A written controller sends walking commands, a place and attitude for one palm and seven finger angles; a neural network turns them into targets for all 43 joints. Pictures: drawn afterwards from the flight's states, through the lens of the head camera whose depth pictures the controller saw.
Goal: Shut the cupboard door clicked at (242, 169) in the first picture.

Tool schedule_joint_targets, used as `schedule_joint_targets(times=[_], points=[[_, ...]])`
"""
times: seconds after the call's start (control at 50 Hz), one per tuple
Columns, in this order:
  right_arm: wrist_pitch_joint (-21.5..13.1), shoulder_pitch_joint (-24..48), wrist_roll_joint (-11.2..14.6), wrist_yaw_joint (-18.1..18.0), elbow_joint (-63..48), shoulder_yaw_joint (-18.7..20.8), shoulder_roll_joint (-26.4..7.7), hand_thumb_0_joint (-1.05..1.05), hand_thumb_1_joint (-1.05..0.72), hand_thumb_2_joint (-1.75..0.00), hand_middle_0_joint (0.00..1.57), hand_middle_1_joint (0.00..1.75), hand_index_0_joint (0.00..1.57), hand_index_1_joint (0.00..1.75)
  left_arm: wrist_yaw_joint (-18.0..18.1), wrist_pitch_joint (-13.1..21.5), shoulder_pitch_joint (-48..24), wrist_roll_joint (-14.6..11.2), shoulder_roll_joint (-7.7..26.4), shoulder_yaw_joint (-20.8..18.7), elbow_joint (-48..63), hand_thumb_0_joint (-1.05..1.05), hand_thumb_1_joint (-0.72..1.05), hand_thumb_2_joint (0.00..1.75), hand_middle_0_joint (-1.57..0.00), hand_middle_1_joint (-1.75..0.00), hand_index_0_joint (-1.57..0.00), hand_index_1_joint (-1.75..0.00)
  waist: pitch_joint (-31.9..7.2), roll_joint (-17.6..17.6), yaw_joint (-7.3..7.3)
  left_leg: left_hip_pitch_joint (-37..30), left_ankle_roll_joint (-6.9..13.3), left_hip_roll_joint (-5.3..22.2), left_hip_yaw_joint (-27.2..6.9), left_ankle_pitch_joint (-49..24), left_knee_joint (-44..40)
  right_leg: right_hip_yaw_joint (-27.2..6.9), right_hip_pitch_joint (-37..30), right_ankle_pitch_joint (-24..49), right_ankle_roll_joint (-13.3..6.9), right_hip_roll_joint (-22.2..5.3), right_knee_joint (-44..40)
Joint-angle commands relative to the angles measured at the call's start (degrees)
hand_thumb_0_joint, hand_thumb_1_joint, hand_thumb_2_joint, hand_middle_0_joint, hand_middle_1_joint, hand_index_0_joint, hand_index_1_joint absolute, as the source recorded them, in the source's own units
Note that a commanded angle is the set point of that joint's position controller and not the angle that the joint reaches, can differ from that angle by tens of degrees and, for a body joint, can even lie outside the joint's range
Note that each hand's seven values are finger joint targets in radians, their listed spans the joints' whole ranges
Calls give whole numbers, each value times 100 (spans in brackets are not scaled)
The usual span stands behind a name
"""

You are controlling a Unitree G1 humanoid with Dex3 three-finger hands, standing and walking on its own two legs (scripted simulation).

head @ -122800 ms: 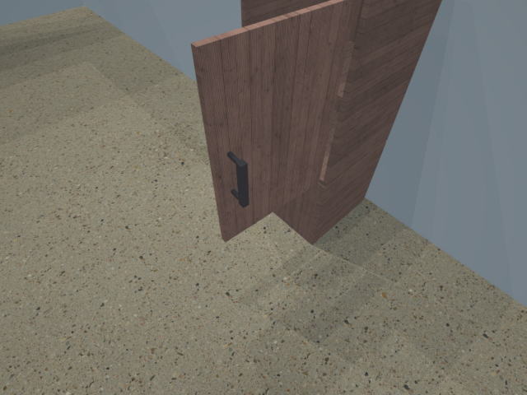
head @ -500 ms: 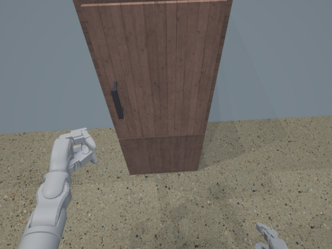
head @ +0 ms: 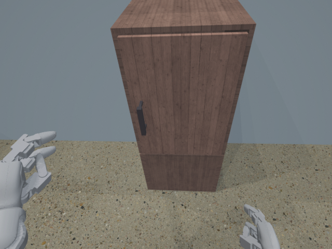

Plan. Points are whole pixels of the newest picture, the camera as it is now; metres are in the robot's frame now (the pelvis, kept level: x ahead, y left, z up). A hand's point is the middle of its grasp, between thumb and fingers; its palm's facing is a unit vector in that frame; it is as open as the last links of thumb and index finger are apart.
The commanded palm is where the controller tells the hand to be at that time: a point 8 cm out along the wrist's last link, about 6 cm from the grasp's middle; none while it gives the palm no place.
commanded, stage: draw the hand back to the body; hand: left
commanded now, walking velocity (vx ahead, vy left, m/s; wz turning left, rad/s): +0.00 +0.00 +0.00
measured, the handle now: (142, 118) +0.62 +0.18 -0.08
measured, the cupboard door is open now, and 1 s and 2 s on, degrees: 0 0 0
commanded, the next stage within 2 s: step back with the hand held close in 0.44 s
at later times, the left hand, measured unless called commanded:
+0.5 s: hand (49, 172) +0.20 +0.24 +0.17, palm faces +0.44 -0.79 -0.42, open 7.4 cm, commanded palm +0.15 +0.28 +0.18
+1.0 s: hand (19, 183) +0.18 +0.29 +0.17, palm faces +0.37 -0.76 -0.53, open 7.4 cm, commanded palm +0.12 +0.32 +0.18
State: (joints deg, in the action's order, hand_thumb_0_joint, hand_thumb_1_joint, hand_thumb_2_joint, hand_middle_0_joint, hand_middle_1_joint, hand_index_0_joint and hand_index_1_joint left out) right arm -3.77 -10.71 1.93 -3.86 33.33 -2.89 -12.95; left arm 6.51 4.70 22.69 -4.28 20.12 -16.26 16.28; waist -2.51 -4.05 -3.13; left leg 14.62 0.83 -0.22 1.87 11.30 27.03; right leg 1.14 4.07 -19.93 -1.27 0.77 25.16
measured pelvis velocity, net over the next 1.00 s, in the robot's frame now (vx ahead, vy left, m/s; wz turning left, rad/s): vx -0.03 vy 0.02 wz -0.01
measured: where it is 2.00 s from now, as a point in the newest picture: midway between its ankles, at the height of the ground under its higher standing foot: outside the picture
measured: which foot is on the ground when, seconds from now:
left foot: down 0.00-1.00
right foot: down 0.00-1.00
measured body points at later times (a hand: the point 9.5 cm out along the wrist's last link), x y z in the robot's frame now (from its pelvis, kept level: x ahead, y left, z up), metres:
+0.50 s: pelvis +0.01 -0.02 +0.00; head -0.01 -0.05 +0.45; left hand +0.17 +0.28 +0.19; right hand +0.20 -0.24 -0.09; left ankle +0.04 +0.11 -0.74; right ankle -0.07 -0.10 -0.74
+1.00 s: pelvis -0.03 +0.02 +0.00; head -0.02 +0.00 +0.45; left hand +0.15 +0.32 +0.20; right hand +0.14 -0.23 -0.09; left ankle +0.04 +0.11 -0.74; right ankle -0.07 -0.10 -0.74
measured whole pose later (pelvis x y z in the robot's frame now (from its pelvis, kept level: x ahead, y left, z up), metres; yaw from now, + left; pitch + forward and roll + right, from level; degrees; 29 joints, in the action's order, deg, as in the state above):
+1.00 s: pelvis -0.03 +0.02 +0.00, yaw -1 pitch +1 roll -1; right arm 2.5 -10.9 1.8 -5.2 31.7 0.5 -14.2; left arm 7.2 7.9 31.8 -4.9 26.6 -24.2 24.6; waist -0.9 -3.7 0.5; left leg 19.6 2.3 -0.1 2.7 8.8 27.5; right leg 0.7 9.4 -17.3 0.4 0.7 25.9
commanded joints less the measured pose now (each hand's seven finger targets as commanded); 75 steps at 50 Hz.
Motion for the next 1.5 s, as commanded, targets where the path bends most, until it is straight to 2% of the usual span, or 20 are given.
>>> schedule_joint_targets(times=[0.0,0.04,0.12,0.3,0.52,0.54,0.56,0.62,0.66,0.74,0.8,0.98,1.1,1.22,1.28,1.32,1.36,1.4,1.44,1.48], points=[[-431,728,-42,-8,-855,291,-562,0,-90,-90,20,30,20,30,76,475,-207,-20,1262,-1057,1761,0,90,90,-25,-36,-25,-36,-420,-74,-4,-1218,91,112,-113,-1055,-243,76,838,1806,70,-15,-549],[-446,728,-41,12,-851,326,-560,0,-90,-90,20,30,20,30,64,504,77,-44,1313,-1231,1937,0,90,90,-20,-30,-20,-30,-472,109,-29,-1257,115,116,-94,-1174,-196,86,800,1948,89,-14,-545],[-371,659,-25,-8,-778,382,-597,0,-90,-90,20,30,20,30,-13,316,-25,-62,796,-792,1164,0,90,90,-20,-30,-20,-30,171,531,125,-1049,145,122,-71,-845,-250,70,1064,1700,171,-49,-625],[-487,782,-82,-109,-787,348,-552,0,-90,-90,20,30,20,30,103,448,-390,25,1328,-1103,1967,0,90,90,-20,-30,-20,-30,-650,-59,-62,-1300,203,-11,-36,-1275,-157,-27,566,2298,145,-157,-488],[-336,696,-36,-68,-751,410,-542,0,-90,-90,20,30,20,30,-10,356,142,-76,1010,-1066,1261,0,90,90,-20,-30,-20,-30,-49,272,9,-1109,156,69,40,-1258,-205,-26,713,2501,245,-146,-566],[-326,690,-37,-60,-744,410,-558,0,-90,-90,20,30,20,30,-16,373,95,-66,1051,-1089,1299,0,90,90,-20,-30,-20,-30,-112,354,8,-1148,165,58,36,-1279,-199,-24,734,2534,256,-130,-576],[-192,568,-52,-61,-776,512,-775,0,-90,-90,20,30,20,30,-8,593,-317,0,1714,-1585,1490,0,90,90,-20,-30,-20,-30,71,407,224,-909,252,197,9,-1170,332,-298,1197,2975,382,-499,-825],[-25,683,-61,-68,-766,502,-650,0,-90,-90,20,30,20,30,-46,693,72,44,1391,-1261,1347,0,90,90,-20,-30,-20,-30,-212,784,239,-641,244,109,35,-1092,585,-297,911,4115,488,-750,-571],[53,617,-48,-81,-827,525,-689,0,-90,-90,20,30,20,30,-25,725,313,37,1383,-1292,1503,0,90,90,-20,-30,-20,-30,-565,459,250,-730,254,141,37,-1612,450,-206,650,4434,519,-683,-273],[210,527,-49,-147,-998,561,-758,0,-90,-90,20,30,20,30,72,673,524,9,1562,-1457,2127,0,90,90,-20,-30,-20,-30,-967,-106,269,-1183,259,290,-71,-2895,303,-73,686,3894,436,-409,-8],[319,504,-44,-171,-1065,562,-725,0,-90,-90,20,30,20,30,133,616,771,-29,1676,-1643,2056,0,90,90,-20,-30,-20,-30,-960,180,272,-1044,213,366,-163,-2949,249,-70,681,3507,318,-352,-9],[301,521,-54,-210,-1063,612,-873,0,-90,-90,20,30,20,30,210,686,902,-101,1640,-1588,1656,0,90,90,-20,-30,-20,-30,-442,162,307,-308,158,467,-382,-1058,-365,-123,975,1580,239,-202,-374],[32,602,-72,-245,-1122,542,-925,0,-90,-90,20,30,20,30,251,962,572,99,1501,-1512,2053,0,90,90,-20,-30,-20,-30,-113,-620,278,1785,438,831,-1145,2286,-1606,-45,-309,623,276,224,462],[-203,469,-136,-170,-1102,624,-891,0,-90,-90,20,30,20,30,225,1170,646,187,1559,-1782,2398,0,90,90,-20,-30,-20,-30,-388,-805,223,2596,453,895,-1229,3034,-1650,-14,-845,464,179,393,1075],[-266,367,-154,-117,-1028,666,-854,0,-90,-90,20,30,20,30,233,1180,974,103,1662,-1918,2377,0,90,90,-20,-30,-20,-30,-528,-314,246,2003,275,644,-892,2700,-1030,-293,-102,40,10,205,540],[-296,271,-152,-86,-961,658,-714,0,-90,-90,20,30,20,30,260,1194,996,39,1573,-1762,2470,0,90,90,-20,-30,-20,-30,-457,361,320,1002,36,276,-485,1906,-48,-946,1250,-653,-257,-314,-319],[-274,70,-171,-64,-706,693,-682,0,-90,-90,20,30,20,30,339,1186,799,23,1501,-1559,2361,0,90,90,-20,-30,-20,-30,-330,1075,433,-220,-169,-21,-198,1078,1590,-1771,2898,-926,-605,-1166,-1145],[-247,14,-199,-85,-550,666,-603,0,-90,-90,20,30,20,30,421,1118,361,103,1401,-1335,2289,0,90,90,-20,-30,-20,-30,-188,1317,536,-452,-150,23,-256,898,2034,-1748,3260,-305,-630,-1464,-1091],[-272,115,-188,-151,-567,587,-664,0,-90,-90,20,30,20,30,439,1083,-216,112,1471,-1234,2263,0,90,90,-20,-30,-20,-30,190,917,561,-211,-53,161,-452,771,856,-1127,3173,-167,-210,-870,-531],[-404,395,-151,-285,-646,561,-885,0,-90,-90,20,30,20,30,422,1122,-651,139,1579,-1306,2354,0,90,90,-20,-30,-20,-30,546,-749,429,1122,251,993,-1494,1411,-1083,-359,2196,-321,238,163,899]])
